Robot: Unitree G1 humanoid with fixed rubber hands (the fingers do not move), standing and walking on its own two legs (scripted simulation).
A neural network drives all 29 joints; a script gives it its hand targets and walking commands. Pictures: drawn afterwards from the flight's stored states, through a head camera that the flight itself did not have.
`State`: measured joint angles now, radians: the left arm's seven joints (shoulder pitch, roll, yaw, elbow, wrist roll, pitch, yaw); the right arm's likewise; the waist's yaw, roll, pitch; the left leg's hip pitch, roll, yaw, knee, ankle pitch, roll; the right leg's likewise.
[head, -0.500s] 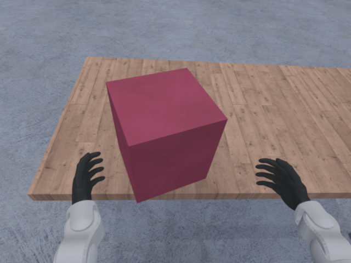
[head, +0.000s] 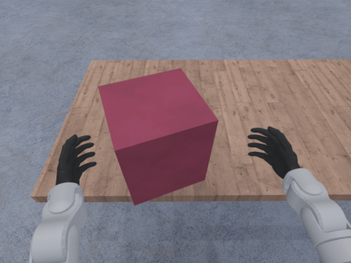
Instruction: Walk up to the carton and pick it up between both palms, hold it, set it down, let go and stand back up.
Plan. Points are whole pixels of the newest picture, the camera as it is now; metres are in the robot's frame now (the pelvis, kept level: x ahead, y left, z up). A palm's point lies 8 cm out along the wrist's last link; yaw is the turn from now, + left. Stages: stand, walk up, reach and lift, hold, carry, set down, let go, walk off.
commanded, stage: reach and lift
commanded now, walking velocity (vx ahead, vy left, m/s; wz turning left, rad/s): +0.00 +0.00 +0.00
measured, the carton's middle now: (157, 138) +0.40 +0.10 +0.04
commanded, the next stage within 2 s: none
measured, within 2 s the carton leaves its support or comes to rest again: neither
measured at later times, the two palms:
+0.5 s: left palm (52, 142) +0.28 +0.27 +0.16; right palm (260, 115) +0.40 -0.13 +0.15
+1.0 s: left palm (52, 117) +0.31 +0.27 +0.19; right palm (259, 81) +0.45 -0.12 +0.20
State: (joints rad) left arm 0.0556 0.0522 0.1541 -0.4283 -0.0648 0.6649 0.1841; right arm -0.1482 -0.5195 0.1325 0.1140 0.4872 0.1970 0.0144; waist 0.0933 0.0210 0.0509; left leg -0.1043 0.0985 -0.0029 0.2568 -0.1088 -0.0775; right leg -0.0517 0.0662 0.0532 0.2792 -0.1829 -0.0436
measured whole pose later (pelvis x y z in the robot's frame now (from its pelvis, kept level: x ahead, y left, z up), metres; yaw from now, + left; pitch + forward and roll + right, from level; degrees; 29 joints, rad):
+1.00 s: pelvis +0.01 +0.01 +0.00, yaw +1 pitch +3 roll +0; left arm -0.53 0.13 0.27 -0.10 -0.08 0.87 0.18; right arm -0.87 -0.54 0.23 0.66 0.57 0.38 0.03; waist 0.17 0.02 -0.06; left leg -0.23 0.09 -0.02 0.30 -0.12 -0.08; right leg -0.16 0.05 0.04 0.30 -0.19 -0.03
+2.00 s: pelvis -0.01 +0.00 -0.01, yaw +0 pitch +12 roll +0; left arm -0.69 0.07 0.27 0.68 -0.04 0.21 0.17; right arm -0.93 -0.33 0.16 1.02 0.32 0.05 0.04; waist 0.25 -0.01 -0.14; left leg -0.44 0.09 -0.01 0.33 -0.09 -0.07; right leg -0.39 0.06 0.05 0.37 -0.18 -0.03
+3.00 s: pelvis +0.01 +0.01 +0.00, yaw +2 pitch +9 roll -1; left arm -0.59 -0.17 0.45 0.52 0.32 0.16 0.14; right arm -0.92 -0.12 -0.13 1.13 0.02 -0.05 0.02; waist 0.17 0.01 -0.09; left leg -0.34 0.08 -0.03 0.30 -0.11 -0.07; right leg -0.25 0.04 0.02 0.27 -0.17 -0.02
